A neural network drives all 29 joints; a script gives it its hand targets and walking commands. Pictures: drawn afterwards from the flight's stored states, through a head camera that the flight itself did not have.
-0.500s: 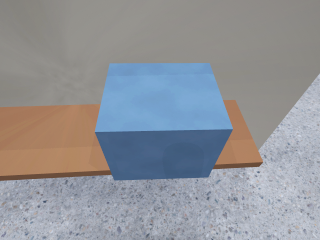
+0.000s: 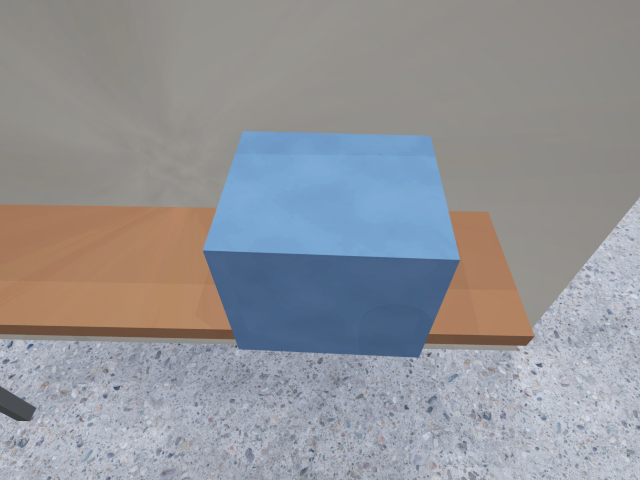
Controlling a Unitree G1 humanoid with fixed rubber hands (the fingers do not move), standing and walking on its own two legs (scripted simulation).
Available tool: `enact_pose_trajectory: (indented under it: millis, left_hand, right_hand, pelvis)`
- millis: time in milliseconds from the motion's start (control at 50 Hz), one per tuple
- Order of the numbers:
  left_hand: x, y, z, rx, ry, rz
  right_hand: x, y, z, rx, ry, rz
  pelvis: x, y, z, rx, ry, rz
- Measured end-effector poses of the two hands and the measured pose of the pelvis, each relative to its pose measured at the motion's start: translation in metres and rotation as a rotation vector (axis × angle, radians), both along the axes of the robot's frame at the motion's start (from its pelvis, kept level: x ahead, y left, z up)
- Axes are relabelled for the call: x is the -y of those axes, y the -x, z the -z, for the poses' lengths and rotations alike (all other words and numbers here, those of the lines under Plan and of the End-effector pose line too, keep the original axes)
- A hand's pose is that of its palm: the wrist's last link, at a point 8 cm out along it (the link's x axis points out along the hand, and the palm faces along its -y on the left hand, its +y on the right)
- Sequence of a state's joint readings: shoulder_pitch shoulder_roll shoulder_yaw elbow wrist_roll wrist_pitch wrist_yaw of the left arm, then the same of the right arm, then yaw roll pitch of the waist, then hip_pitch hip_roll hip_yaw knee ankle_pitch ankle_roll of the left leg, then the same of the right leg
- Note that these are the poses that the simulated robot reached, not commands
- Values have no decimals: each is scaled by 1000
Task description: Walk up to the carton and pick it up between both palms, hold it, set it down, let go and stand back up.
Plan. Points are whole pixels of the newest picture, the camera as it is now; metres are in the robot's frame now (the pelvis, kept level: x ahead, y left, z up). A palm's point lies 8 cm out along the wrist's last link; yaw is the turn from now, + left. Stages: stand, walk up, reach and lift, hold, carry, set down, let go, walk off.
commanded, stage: walk up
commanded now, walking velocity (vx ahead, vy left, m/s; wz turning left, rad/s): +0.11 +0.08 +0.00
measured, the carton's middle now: (331, 245) +0.47 +0.02 +0.01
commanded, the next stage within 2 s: none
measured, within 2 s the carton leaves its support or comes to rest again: neither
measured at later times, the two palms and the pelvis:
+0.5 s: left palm out of the picture +0.11 +0.30 -0.16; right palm out of the picture -0.01 -0.12 -0.14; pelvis +0.05 +0.08 -0.01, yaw +0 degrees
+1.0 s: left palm out of the picture +0.06 +0.29 -0.16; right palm out of the picture +0.07 -0.15 -0.15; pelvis +0.08 +0.06 -0.01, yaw +2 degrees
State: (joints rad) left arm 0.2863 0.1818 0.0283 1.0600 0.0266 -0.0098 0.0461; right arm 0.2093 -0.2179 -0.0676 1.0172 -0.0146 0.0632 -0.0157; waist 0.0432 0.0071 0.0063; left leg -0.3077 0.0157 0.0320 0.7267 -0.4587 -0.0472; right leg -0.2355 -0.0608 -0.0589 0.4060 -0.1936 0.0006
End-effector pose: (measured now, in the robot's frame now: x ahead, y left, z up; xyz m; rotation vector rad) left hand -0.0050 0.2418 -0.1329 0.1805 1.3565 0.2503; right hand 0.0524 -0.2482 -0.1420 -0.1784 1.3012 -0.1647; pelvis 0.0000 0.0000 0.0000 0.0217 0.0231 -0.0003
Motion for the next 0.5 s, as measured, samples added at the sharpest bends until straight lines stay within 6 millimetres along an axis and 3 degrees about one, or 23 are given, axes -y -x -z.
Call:
enact_pose_trajectory:
  millis: [100, 160, 260, 320, 400, 500]
  left_hand:
    - [-35, 41, 16, -90, 30, -50]
    - [-54, 42, 22, -121, 50, -46]
    - [-73, -14, 12, -7, 82, 7]
    - [-76, -48, 13, 45, 99, 36]
    - [-70, -82, 19, 65, 118, 54]
    - [-54, -115, 24, 64, 119, 83]
  right_hand:
    - [-32, -22, -7, 97, 24, -29]
    - [-54, -10, -8, 105, 25, -10]
    - [-86, 40, -13, -22, 3, 42]
    - [-99, 58, -16, -79, -7, 59]
    - [-115, 67, -16, -137, -18, 75]
    - [-128, 61, 0, -180, -65, 93]
  pelvis:
    - [-31, 2, 7, 19, 20, 0]
    - [-49, -2, 9, 40, 19, 13]
    - [-68, -17, -3, 38, 53, -7]
    - [-73, -27, -5, 36, 51, -7]
    - [-76, -39, -2, 37, 41, 2]
    - [-76, -54, 6, 35, 19, 5]
